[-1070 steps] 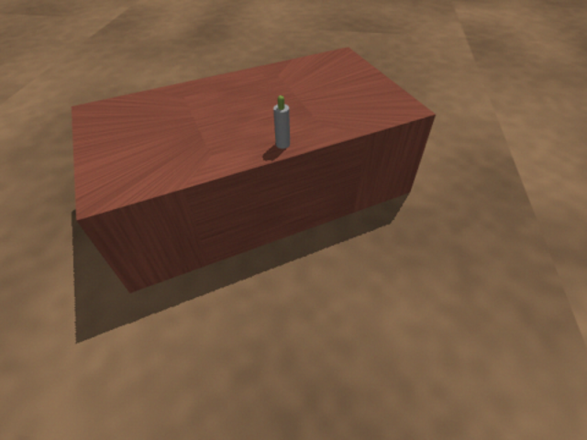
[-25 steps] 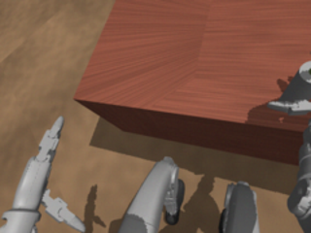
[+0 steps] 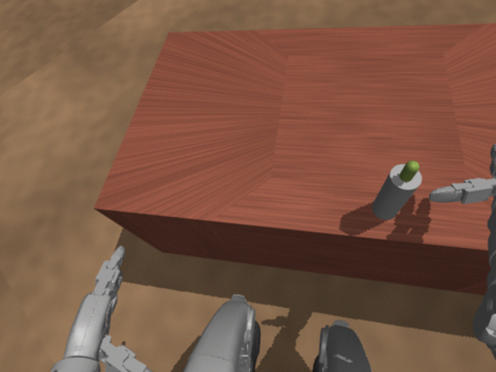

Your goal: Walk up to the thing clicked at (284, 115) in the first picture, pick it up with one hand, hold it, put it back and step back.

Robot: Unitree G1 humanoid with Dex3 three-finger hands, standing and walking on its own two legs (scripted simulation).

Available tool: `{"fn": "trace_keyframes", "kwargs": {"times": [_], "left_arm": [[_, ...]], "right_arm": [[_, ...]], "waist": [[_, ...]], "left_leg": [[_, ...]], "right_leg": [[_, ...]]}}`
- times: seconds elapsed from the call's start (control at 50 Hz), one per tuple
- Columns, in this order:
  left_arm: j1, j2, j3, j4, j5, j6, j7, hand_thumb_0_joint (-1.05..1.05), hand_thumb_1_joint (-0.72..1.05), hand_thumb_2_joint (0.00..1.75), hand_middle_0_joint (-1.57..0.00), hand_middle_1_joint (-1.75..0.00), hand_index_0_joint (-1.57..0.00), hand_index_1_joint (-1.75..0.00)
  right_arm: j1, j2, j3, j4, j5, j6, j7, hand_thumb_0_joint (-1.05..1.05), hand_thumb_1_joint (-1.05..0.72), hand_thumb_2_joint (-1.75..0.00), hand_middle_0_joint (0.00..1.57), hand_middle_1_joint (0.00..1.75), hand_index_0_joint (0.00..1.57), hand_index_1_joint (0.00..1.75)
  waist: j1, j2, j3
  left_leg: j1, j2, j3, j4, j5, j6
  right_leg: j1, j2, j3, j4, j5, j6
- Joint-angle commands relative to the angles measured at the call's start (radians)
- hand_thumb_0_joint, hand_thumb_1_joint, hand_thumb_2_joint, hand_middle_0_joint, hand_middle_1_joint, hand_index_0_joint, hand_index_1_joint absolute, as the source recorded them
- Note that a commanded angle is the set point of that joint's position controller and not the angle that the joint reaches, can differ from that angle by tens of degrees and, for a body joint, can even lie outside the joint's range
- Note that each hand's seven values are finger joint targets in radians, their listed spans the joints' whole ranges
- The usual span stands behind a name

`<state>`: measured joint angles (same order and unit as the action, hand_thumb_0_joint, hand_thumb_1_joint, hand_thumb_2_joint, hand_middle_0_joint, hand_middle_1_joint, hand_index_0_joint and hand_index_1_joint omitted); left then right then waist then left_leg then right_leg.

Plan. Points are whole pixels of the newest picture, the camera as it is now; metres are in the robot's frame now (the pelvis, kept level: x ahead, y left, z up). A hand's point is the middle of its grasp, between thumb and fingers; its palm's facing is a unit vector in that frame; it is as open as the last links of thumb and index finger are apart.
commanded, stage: home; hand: right
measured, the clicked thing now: (397, 189) +0.47 -0.19 -0.12
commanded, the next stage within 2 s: none
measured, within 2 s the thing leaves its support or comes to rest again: neither
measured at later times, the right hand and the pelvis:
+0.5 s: hand (466, 232) +0.35 -0.24 +0.00, palm faces +0.18 +0.94 -0.28, open 16.9 cm; pelvis +0.05 +0.00 +0.07, yaw -1 degrees
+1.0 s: hand (421, 337) +0.20 -0.17 +0.00, palm faces +0.15 +0.95 -0.27, open 17.5 cm; pelvis +0.04 +0.02 +0.07, yaw -2 degrees
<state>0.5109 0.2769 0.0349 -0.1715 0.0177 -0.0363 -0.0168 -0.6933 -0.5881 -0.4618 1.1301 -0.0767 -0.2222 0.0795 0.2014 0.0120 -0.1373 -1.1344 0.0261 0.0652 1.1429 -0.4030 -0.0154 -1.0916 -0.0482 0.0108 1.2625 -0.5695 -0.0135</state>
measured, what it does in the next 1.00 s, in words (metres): rises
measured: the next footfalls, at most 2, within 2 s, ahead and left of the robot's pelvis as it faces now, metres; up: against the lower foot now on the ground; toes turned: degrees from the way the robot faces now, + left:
none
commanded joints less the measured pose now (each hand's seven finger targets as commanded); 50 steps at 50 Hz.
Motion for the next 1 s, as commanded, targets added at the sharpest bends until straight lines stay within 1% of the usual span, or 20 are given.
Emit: {"fn": "trace_keyframes", "kwargs": {"times": [0.0, 0.1, 0.18, 0.2, 0.22, 0.24, 0.26, 0.28, 0.3, 0.34, 0.46, 0.5, 0.52, 0.56, 0.66, 0.8, 0.84, 0.94, 0.96, 0.98], "left_arm": [[0.015, 0.133, 0.074, -0.041, -0.008, -0.01, 0.028, 0.0, -0.17, 0.33, -0.12, -0.17, -0.12, -0.17], [-0.176, 0.046, -0.087, -0.045, -0.016, -0.013, 0.039, 0.0, 0.23, 0.57, -0.14, -0.2, -0.14, -0.2], [-0.038, 0.105, -0.014, 0.07, -0.028, 0.015, 0.048, 0.0, 0.51, 0.68, -0.16, -0.23, -0.16, -0.23], [-0.073, 0.113, -0.005, 0.048, -0.033, 0.014, 0.048, 0.0, 0.53, 0.69, -0.16, -0.24, -0.16, -0.24], [-0.006, 0.12, 0.023, 0.139, -0.038, 0.028, 0.05, 0.0, 0.57, 0.71, -0.17, -0.24, -0.17, -0.24], [-0.053, 0.131, 0.019, 0.112, -0.047, 0.029, 0.051, 0.0, 0.58, 0.72, -0.17, -0.24, -0.17, -0.25], [-0.045, 0.111, 0.012, 0.148, -0.052, 0.031, 0.052, 0.0, 0.6, 0.73, -0.17, -0.25, -0.17, -0.25], [-0.067, 0.104, -0.001, 0.159, -0.057, 0.035, 0.051, 0.0, 0.66, 0.76, -0.18, -0.26, -0.17, -0.26], [-0.066, 0.081, -0.024, 0.183, -0.062, 0.039, 0.051, 0.0, 0.64, 0.75, -0.17, -0.25, -0.17, -0.26], [-0.113, 0.05, -0.048, 0.168, -0.068, 0.036, 0.053, 0.0, 0.72, 0.8, -0.18, -0.27, -0.18, -0.27], [-0.163, 0.049, -0.035, 0.191, -0.069, 0.045, 0.083, 0.0, 0.82, 0.85, -0.19, -0.28, -0.19, -0.28], [-0.155, 0.053, -0.026, 0.221, -0.067, 0.056, 0.089, 0.0, 0.82, 0.86, -0.19, -0.28, -0.19, -0.28], [-0.097, 0.098, -0.003, 0.536, -0.069, 0.076, 0.102, 0.0, 0.9, 0.9, -0.2, -0.3, -0.2, -0.3], [-0.188, 0.053, -0.026, 0.451, -0.072, 0.061, 0.108, 0.0, 0.9, 0.9, -0.2, -0.3, -0.2, -0.3], [-0.252, 0.065, -0.005, 0.499, -0.066, 0.046, 0.121, 0.0, 0.9, 0.9, -0.2, -0.3, -0.2, -0.3], [-0.295, 0.05, -0.01, 0.527, -0.055, -0.003, 0.154, 0.0, 0.9, 0.9, -0.2, -0.3, -0.2, -0.3], [-0.305, 0.052, -0.004, 0.515, -0.05, -0.024, 0.162, 0.0, 0.9, 0.9, -0.2, -0.3, -0.2, -0.3], [-0.304, 0.041, -0.015, 0.544, -0.044, -0.057, 0.17, 0.0, 0.9, 0.9, -0.2, -0.3, -0.2, -0.3], [-0.312, 0.049, -0.008, 0.532, -0.042, -0.065, 0.172, 0.0, 0.9, 0.9, -0.2, -0.3, -0.2, -0.3], [-0.318, 0.037, -0.02, 0.546, -0.041, -0.071, 0.168, 0.0, 0.9, 0.9, -0.2, -0.3, -0.2, -0.3]], "right_arm": [[-0.375, -0.328, -0.018, -0.216, 0.003, -0.002, -0.086, 0.0, 0.48, -0.1, 0.06, 0.07, 0.06, 0.07], [-0.347, -0.212, 0.082, -0.122, 0.005, 0.025, -0.125, 0.0, 0.42, -0.13, 0.07, 0.08, 0.07, 0.08], [-0.114, -0.193, 0.095, -0.144, 0.021, 0.074, -0.129, 0.0, 0.42, -0.13, 0.07, 0.07, 0.07, 0.07], [-0.065, -0.118, 0.144, -0.153, 0.032, 0.091, -0.12, 0.0, 0.43, -0.12, 0.06, 0.07, 0.06, 0.07], [-0.023, -0.14, 0.124, -0.21, 0.042, 0.107, -0.12, 0.0, 0.47, -0.1, 0.06, 0.07, 0.06, 0.07], [0.031, -0.035, 0.202, -0.152, 0.055, 0.136, -0.113, 0.0, 0.45, -0.12, 0.06, 0.07, 0.06, 0.07], [0.007, -0.092, 0.174, -0.348, 0.064, 0.14, -0.116, 0.0, 0.43, -0.13, 0.07, 0.07, 0.07, 0.07], [0.051, -0.075, 0.185, -0.311, 0.065, 0.16, -0.118, 0.0, 0.42, -0.13, 0.07, 0.08, 0.07, 0.08], [0.075, -0.073, 0.189, -0.445, 0.075, 0.168, -0.119, 0.0, 0.45, -0.11, 0.06, 0.07, 0.06, 0.07], [0.171, 0.028, 0.242, -0.506, 0.092, 0.185, -0.123, 0.0, 0.46, -0.1, 0.06, 0.07, 0.06, 0.07], [0.421, 0.042, 0.239, -0.842, 0.115, 0.198, -0.163, 0.0, 0.52, -0.07, 0.06, 0.06, 0.06, 0.06], [0.529, 0.105, 0.277, -0.818, 0.12, 0.215, -0.165, 0.0, 0.5, -0.09, 0.06, 0.06, 0.06, 0.06], [0.531, 0.024, 0.184, -0.907, 0.117, 0.218, -0.197, 0.0, 0.53, -0.06, 0.05, 0.06, 0.05, 0.06], [0.727, 0.221, 0.354, -0.931, 0.127, 0.248, -0.186, 0.0, 0.5, -0.08, 0.06, 0.06, 0.06, 0.06], [0.951, 0.267, 0.409, -1.091, 0.119, 0.279, -0.197, 0.0, 0.56, -0.05, 0.05, 0.05, 0.05, 0.05], [0.998, 0.27, 0.414, -1.169, 0.104, 0.309, -0.211, 0.0, 0.59, -0.03, 0.05, 0.05, 0.05, 0.05], [0.993, 0.253, 0.392, -1.218, 0.098, 0.315, -0.218, 0.0, 0.59, -0.03, 0.05, 0.05, 0.05, 0.05], [1.04, 0.3, 0.43, -1.15, 0.089, 0.341, -0.223, 0.0, 0.57, -0.04, 0.05, 0.05, 0.05, 0.05], [1.027, 0.263, 0.401, -1.205, 0.088, 0.34, -0.228, 0.0, 0.56, -0.05, 0.05, 0.05, 0.05, 0.05], [1.081, 0.323, 0.44, -1.113, 0.089, 0.352, -0.223, 0.0, 0.59, -0.03, 0.05, 0.05, 0.05, 0.05]], "waist": [[-0.067, -0.219, -0.438], [-0.095, -0.157, -0.427], [-0.091, -0.144, -0.368], [-0.082, -0.113, -0.354], [-0.084, -0.116, -0.331], [-0.069, -0.057, -0.256], [-0.101, -0.107, -0.283], [-0.101, -0.1, -0.272], [-0.133, -0.134, -0.276], [-0.138, -0.116, -0.258], [-0.192, -0.135, -0.305], [-0.181, -0.111, -0.232], [-0.184, -0.152, -0.181], [-0.169, -0.123, -0.133], [-0.168, -0.08, -0.135], [-0.16, -0.006, -0.047], [-0.171, -0.037, -0.081], [-0.173, 0.001, -0.027], [-0.186, -0.029, -0.063], [-0.179, 0.009, -0.002]], "left_leg": [[0.403, -0.045, -0.013, -0.172, 0.202, 0.043], [0.521, -0.044, -0.021, -0.256, 0.2, 0.034], [0.567, -0.046, -0.006, -0.301, 0.291, 0.035], [0.58, -0.046, -0.004, -0.309, 0.311, 0.035], [0.582, -0.043, -0.002, -0.318, 0.334, 0.036], [0.56, -0.047, 0.005, -0.336, 0.299, 0.033], [0.576, -0.044, 0.009, -0.343, 0.303, 0.035], [0.571, -0.043, 0.011, -0.349, 0.303, 0.037], [0.595, -0.042, 0.015, -0.355, 0.304, 0.04], [0.628, -0.038, 0.017, -0.37, 0.319, 0.042], [0.77, -0.027, 0.011, -0.386, 0.449, 0.047], [0.78, -0.021, 0.003, -0.403, 0.454, 0.047], [0.775, -0.033, 0.003, -0.405, 0.439, 0.053], [0.771, -0.035, 0.01, -0.427, 0.375, 0.051], [0.788, -0.037, 0.017, -0.429, 0.425, 0.044], [0.734, -0.029, 0.007, -0.451, 0.275, 0.021], [0.75, -0.022, 0.002, -0.449, 0.274, 0.022], [0.736, -0.014, -0.008, -0.47, 0.203, 0.013], [0.75, -0.014, -0.007, -0.471, 0.205, 0.015], [0.735, -0.016, -0.001, -0.476, 0.18, 0.013]], "right_leg": [[0.355, 0.032, 0.013, -0.274, 0.359, 0.024], [0.402, 0.022, 0.005, -0.349, 0.36, 0.024], [0.5, 0.027, -0.004, -0.405, 0.461, 0.025], [0.512, 0.027, -0.004, -0.412, 0.481, 0.023], [0.527, 0.028, -0.006, -0.421, 0.501, 0.021], [0.512, 0.027, -0.002, -0.44, 0.472, 0.019], [0.551, 0.027, -0.002, -0.462, 0.484, 0.022], [0.571, 0.026, -0.001, -0.467, 0.506, 0.023], [0.596, 0.025, -0.002, -0.49, 0.521, 0.029], [0.619, 0.025, -0.009, -0.506, 0.532, 0.029], [0.705, 0.024, -0.016, -0.526, 0.713, 0.045], [0.674, 0.03, -0.026, -0.537, 0.676, 0.039], [0.673, 0.027, -0.011, -0.535, 0.65, 0.036], [0.675, 0.019, -0.018, -0.561, 0.579, 0.033], [0.68, 0.021, -0.018, -0.549, 0.603, 0.03], [0.635, 0.032, -0.017, -0.55, 0.394, 0.003], [0.644, 0.039, -0.02, -0.545, 0.39, 0.003], [0.609, 0.05, -0.029, -0.545, 0.303, -0.006], [0.618, 0.051, -0.028, -0.547, 0.309, -0.004], [0.59, 0.05, -0.027, -0.552, 0.287, -0.006]]}}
